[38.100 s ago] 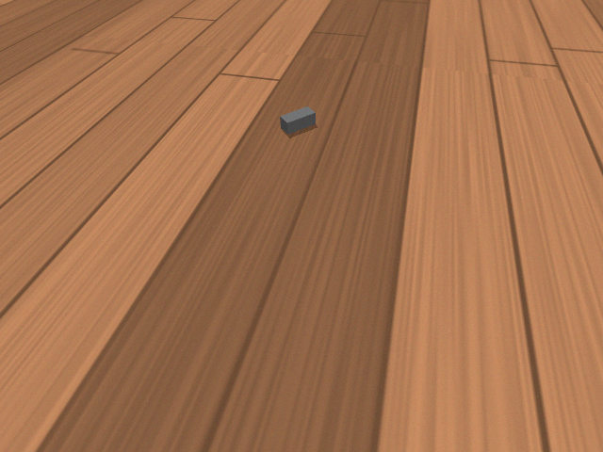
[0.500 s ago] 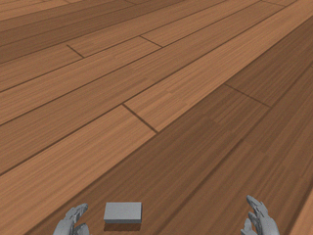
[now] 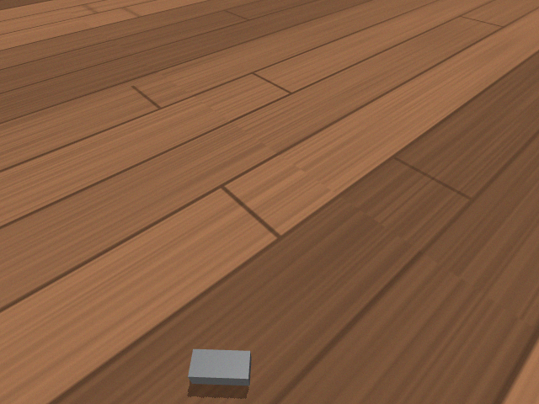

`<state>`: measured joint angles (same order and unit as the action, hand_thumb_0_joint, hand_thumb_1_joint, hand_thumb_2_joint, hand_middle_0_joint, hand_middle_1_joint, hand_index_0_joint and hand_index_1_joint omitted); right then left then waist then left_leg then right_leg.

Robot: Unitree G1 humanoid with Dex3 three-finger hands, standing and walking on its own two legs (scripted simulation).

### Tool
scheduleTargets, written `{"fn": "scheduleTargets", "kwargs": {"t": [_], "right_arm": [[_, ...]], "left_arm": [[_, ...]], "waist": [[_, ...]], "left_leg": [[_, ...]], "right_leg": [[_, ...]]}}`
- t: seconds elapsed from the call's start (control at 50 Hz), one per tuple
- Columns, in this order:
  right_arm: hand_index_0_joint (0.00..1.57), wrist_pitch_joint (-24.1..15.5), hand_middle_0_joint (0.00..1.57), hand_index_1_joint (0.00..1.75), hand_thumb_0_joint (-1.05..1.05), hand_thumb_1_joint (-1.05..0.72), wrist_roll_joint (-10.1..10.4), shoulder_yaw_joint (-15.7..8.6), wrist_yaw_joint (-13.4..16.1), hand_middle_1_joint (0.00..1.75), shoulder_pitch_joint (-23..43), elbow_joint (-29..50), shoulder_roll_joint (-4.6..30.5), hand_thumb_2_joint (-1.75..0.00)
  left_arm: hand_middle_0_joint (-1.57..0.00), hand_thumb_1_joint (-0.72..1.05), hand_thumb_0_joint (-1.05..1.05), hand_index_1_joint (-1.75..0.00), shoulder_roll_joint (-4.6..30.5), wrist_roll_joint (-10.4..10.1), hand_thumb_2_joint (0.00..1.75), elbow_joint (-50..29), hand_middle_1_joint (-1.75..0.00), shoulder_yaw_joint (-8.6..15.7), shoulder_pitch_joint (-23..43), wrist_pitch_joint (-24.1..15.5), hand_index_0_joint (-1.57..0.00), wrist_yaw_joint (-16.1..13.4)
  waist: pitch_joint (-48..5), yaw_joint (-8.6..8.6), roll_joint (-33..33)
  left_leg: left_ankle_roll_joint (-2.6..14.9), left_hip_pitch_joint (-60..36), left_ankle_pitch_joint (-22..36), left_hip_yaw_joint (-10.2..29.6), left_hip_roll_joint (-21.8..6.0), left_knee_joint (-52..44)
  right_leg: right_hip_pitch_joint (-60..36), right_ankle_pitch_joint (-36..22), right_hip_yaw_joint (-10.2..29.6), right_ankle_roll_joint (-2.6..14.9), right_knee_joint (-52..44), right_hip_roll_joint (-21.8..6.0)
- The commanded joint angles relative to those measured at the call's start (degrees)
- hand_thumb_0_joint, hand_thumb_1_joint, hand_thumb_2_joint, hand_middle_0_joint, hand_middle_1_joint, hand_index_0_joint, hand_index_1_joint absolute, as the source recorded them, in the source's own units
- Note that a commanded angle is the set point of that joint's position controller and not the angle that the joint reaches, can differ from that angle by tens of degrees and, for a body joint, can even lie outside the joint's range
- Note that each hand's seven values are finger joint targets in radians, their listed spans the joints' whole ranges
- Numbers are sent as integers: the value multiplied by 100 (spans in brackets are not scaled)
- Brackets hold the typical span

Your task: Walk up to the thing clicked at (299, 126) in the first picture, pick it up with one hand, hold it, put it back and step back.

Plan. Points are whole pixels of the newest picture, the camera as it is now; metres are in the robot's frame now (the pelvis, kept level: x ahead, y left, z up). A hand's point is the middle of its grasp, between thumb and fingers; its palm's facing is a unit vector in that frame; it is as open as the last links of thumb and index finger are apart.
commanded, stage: stand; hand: left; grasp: from above
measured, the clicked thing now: (221, 367) +0.41 +0.20 -0.73
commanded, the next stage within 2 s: none
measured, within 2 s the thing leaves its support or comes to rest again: neither
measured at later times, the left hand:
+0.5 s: hand out of the picture +0.03 +0.23 -0.15, palm faces +0.01 -0.95 -0.32, open 7.3 cm
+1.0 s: hand out of the picture +0.07 +0.22 -0.14, palm faces -0.01 -0.95 -0.31, open 7.3 cm
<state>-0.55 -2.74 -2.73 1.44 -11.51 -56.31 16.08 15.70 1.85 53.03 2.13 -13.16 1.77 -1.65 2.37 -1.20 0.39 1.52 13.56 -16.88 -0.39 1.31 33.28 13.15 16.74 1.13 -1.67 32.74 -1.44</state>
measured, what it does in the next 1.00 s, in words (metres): stands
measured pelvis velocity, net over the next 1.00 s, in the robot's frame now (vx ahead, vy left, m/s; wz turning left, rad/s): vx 0.00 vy -0.01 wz -0.01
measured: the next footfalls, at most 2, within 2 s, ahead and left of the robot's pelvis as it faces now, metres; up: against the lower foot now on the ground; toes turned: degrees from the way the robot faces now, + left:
none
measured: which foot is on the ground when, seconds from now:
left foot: down 0.00-1.00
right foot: down 0.00-1.00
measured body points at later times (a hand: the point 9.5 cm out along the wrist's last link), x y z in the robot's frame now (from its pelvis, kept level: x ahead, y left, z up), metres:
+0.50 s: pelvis -0.01 -0.01 +0.01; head -0.02 -0.01 +0.46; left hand +0.03 +0.28 -0.13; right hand +0.04 -0.29 -0.13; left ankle +0.01 +0.10 -0.73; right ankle +0.01 -0.14 -0.73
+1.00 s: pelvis +0.00 -0.01 +0.02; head +0.00 -0.01 +0.47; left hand +0.07 +0.27 -0.12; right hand +0.06 -0.30 -0.13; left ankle +0.01 +0.10 -0.73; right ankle +0.01 -0.14 -0.73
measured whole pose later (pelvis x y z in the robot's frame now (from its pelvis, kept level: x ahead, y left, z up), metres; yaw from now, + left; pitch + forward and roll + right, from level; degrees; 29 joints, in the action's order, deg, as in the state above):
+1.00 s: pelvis +0.00 -0.01 +0.02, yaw -1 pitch -4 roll +0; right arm -0.4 -1.2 -1.4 0.8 -7.5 -65.3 17.7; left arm 16.7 1.0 65.0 1.1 -7.2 0.0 -0.6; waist 3.6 -0.2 -0.5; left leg 0.5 6.1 -10.0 -0.7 0.4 19.9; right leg 6.4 10.1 1.5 -0.9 20.2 -0.6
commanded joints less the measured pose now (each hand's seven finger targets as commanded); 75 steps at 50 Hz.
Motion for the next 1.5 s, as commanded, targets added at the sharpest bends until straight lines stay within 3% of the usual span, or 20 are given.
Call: {"fn": "scheduleTargets", "kwargs": {"t": [0.0, 0.08, 0.1, 0.18, 0.2, 0.28, 0.4, 0.42, 0.48, 0.54, 0.58, 0.74, 0.8, 0.96, 1.0, 1.1, 1.16, 1.26, 1.34, 1.48], "right_arm": [[20, -165, 20, 30, 0, -90, 56, -194, 83, 30, 322, 257, 1042, -90], [20, -142, 20, 30, 0, -90, 85, -192, 74, 30, 312, 25, 1034, -90], [20, -131, 20, 30, 0, -90, 93, -192, 69, 30, 339, -25, 1041, -90], [20, -118, 20, 30, 0, -90, 97, -187, 54, 30, 431, -155, 1030, -90], [20, -107, 20, 30, 0, -90, 102, -186, 46, 30, 382, -193, 1057, -90], [20, -82, 20, 30, 0, -90, 104, -187, 23, 30, 405, -284, 1068, -90], [20, -45, 20, 30, 0, -90, 111, -171, -12, 30, 440, -346, 1131, -90], [20, -48, 20, 30, 0, -90, 116, -174, -20, 30, 465, -337, 1121, -90], [20, -59, 20, 30, 0, -90, 121, -152, -16, 30, 486, -362, 1136, -90], [20, -88, 20, 30, 0, -90, 137, -122, -17, 30, 438, -408, 1138, -90], [20, -96, 20, 30, 0, -90, 145, -117, -10, 30, 458, -435, 1166, -90], [20, -92, 20, 30, 0, -90, 161, -61, -1, 30, 433, -525, 1228, -90], [20, -90, 20, 30, 0, -90, 163, -39, 0, 30, 472, -554, 1215, -90], [20, -114, 20, 30, 0, -90, 169, -39, -5, 30, 553, -580, 1281, -90], [20, -119, 20, 30, 0, -90, 175, -28, -8, 30, 621, -582, 1223, -90], [20, -113, 20, 30, 0, -90, 176, -18, -13, 30, 635, -611, 1245, -90], [20, -111, 20, 30, 0, -90, 174, -29, -10, 30, 636, -615, 1311, -90], [20, -112, 20, 30, 0, -90, 170, -27, -17, 30, 696, -611, 1326, -90], [20, -140, 20, 30, 0, -90, 182, -33, -25, 30, 695, -621, 1373, -90], [20, -130, 20, 30, 0, -90, 179, -12, -45, 30, 705, -645, 1362, -90]], "left_arm": [[-20, 90, 0, -30, 898, -12, 90, -91, -30, 243, 317, -234, -20, -87], [-20, 90, 0, -30, 976, -2, 90, 217, -30, 223, 354, -268, -20, -86], [-20, 90, 0, -30, 970, -2, 90, 284, -30, 215, 367, -261, -20, -87], [-20, 90, 0, -30, 937, -3, 90, 515, -30, 180, 322, -266, -20, -87], [-20, 90, 0, -30, 982, -1, 90, 558, -30, 181, 322, -266, -20, -78], [-20, 90, 0, -30, 1055, -5, 90, 654, -30, 187, 412, -279, -20, -74], [-20, 90, 0, -30, 1113, 14, 90, 750, -30, 166, 434, -279, -20, -44], [-20, 90, 0, -30, 1164, 9, 90, 750, -30, 174, 476, -290, -20, -54], [-20, 90, 0, -30, 1154, -19, 90, 801, -30, 168, 468, -289, -20, -41], [-20, 90, 0, -30, 1183, -33, 90, 807, -30, 164, 554, -333, -20, -39], [-20, 90, 0, -30, 1197, -42, 90, 837, -30, 166, 571, -329, -20, -41], [-20, 90, 0, -30, 1199, -66, 90, 900, -30, 139, 654, -299, -20, -14], [-20, 90, 0, -30, 1157, -77, 90, 936, -30, 123, 640, -287, -20, -2], [-20, 90, 0, -30, 1233, -90, 90, 923, -30, 124, 766, -307, -20, 9], [-20, 90, 0, -30, 1185, -91, 90, 935, -30, 113, 740, -313, -20, 12], [-20, 90, 0, -30, 1222, -91, 90, 942, -30, 106, 793, -317, -20, 12], [-20, 90, 0, -30, 1272, -97, 90, 921, -30, 120, 840, -333, -20, 12], [-20, 90, 0, -30, 1305, -97, 90, 910, -30, 118, 911, -328, -20, 15], [-20, 90, 0, -30, 1340, -104, 90, 893, -30, 111, 863, -338, -20, 36], [-20, 90, 0, -30, 1349, -106, 90, 912, -30, 80, 861, -333, -20, 52]], "waist": [[-149, 21, -298], [-102, 55, -56], [-17, 60, -66], [64, 26, -47], [126, 40, -60], [163, 73, 27], [259, 72, 37], [132, 84, 74], [67, 82, -95], [-166, 102, 6], [-64, 103, 12], [-115, 121, -29], [-6, 103, -40], [-159, 124, -1], [-322, 96, -16], [-160, 115, 93], [-278, 130, -20], [-206, 152, -47], [-364, 133, -127], [-137, 127, 1]], "left_leg": [[64, -233, 533, 897, -650, -1353], [28, -445, 650, 770, -596, -1421], [26, -409, 401, 810, -617, -1539], [22, -529, 365, 792, -641, -1645], [11, -401, 93, 806, -632, -1754], [15, -474, 156, 733, -619, -1693], [13, -319, -354, 748, -609, -1770], [25, -436, -65, 714, -605, -1690], [32, -398, -245, 774, -666, -1811], [39, -636, 525, 676, -670, -1644], [26, -634, 643, 671, -685, -1615], [34, -695, 831, 633, -740, -1710], [30, -584, 515, 662, -745, -1814], [0, -791, 1063, 594, -779, -1749], [11, -919, 1356, 575, -790, -1687], [-14, -850, 1153, 558, -773, -1759], [-1, -905, 1450, 532, -799, -1674], [-17, -845, 1112, 546, -799, -1786], [-22, -1001, 1398, 536, -841, -1762], [-32, -850, 1009, 561, -831, -1862]], "right_leg": [[-249, -729, 344, 281, -811, -299], [-360, -787, 412, 276, -1127, -376], [-327, -637, 399, 264, -1168, -355], [-364, -641, 418, 242, -1329, -375], [-350, -505, 417, 223, -1390, -354], [-340, -347, 489, 227, -1530, -413], [-196, 193, 523, 210, -1678, -393], [-266, 68, 562, 233, -1701, -446], [-316, -77, 531, 236, -1611, -409], [-488, -589, 572, 254, -1627, -514], [-449, -668, 549, 247, -1594, -495], [-564, -905, 532, 270, -1590, -498], [-520, -742, 513, 254, -1608, -456], [-593, -1016, 529, 259, -1615, -501], [-649, -1337, 494, 259, -1574, -498], [-549, -1181, 513, 238, -1658, -489], [-696, -1512, 529, 248, -1616, -528], [-613, -1151, 533, 241, -1700, -504], [-666, -1390, 539, 263, -1660, -529], [-525, -951, 540, 262, -1739, -494]]}}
